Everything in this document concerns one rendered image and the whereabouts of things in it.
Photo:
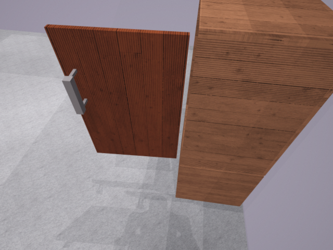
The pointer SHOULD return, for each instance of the cupboard door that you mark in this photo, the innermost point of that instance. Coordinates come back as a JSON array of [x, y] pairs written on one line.
[[134, 83]]

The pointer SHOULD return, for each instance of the handle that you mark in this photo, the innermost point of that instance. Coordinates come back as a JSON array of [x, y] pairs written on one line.
[[74, 94]]

